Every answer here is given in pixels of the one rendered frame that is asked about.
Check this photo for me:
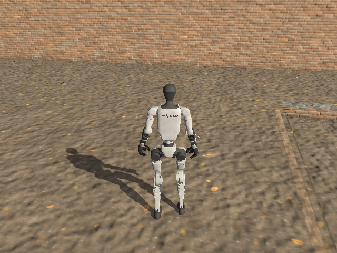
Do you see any robot right upper arm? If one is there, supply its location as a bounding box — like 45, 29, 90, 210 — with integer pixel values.
180, 107, 194, 136

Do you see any robot right hand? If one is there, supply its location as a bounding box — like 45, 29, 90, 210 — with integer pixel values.
186, 147, 198, 158

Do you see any robot right thigh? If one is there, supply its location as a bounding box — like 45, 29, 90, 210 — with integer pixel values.
175, 147, 186, 183

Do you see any robot left upper arm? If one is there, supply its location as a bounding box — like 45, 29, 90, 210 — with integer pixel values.
144, 106, 158, 135

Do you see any robot left forearm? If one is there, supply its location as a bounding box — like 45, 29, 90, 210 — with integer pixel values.
139, 127, 149, 147

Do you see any robot right forearm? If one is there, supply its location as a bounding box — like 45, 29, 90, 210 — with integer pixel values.
188, 128, 197, 149

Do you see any robot left hand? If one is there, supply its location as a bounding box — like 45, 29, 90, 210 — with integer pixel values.
138, 145, 150, 156

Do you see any robot torso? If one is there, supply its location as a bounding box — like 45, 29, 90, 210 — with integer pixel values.
157, 104, 182, 158

